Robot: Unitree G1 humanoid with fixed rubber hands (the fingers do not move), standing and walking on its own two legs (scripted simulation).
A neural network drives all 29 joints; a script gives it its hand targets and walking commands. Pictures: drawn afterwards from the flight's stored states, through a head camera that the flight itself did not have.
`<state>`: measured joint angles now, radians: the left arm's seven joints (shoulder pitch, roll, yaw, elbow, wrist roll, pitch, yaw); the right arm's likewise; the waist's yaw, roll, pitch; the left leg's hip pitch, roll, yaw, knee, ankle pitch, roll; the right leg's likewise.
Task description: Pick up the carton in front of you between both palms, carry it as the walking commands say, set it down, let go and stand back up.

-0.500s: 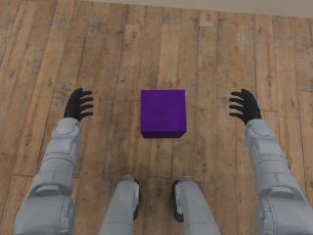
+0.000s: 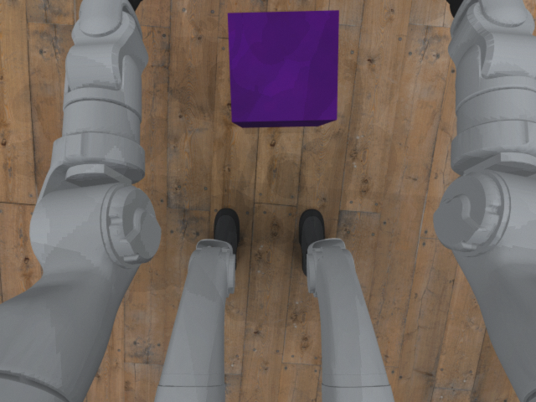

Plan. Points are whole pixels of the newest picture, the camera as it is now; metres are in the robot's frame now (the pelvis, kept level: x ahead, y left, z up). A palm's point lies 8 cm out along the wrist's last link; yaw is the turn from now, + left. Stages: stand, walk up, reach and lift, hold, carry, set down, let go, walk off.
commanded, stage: reach and lift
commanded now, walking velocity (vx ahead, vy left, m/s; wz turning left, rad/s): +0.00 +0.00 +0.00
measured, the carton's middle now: (281, 80) +0.54 -0.03 -0.53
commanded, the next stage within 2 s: none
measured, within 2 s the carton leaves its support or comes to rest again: leaves its support in 1.72 s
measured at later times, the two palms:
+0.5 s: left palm (179, 66) +0.54 +0.17 -0.36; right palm (391, 66) +0.53 -0.22 -0.36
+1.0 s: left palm (195, 77) +0.54 +0.16 -0.46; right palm (363, 72) +0.54 -0.20 -0.46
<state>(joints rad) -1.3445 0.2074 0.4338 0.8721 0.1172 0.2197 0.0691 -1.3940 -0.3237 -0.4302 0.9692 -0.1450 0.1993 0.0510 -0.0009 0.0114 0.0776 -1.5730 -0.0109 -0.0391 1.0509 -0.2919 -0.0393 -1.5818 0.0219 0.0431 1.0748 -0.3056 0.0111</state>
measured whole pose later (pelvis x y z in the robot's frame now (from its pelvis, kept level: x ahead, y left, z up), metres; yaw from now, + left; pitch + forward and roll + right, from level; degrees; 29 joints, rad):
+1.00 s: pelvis -0.03 +0.00 -0.28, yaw +1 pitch +36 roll +2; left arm -1.58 0.34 0.12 1.12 -0.21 0.08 0.14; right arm -1.63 -0.47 -0.06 1.20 0.20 0.08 -0.06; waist 0.00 0.02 0.47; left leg -2.22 -0.06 -0.04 2.22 -0.63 -0.08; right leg -2.23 0.03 0.05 2.24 -0.64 0.02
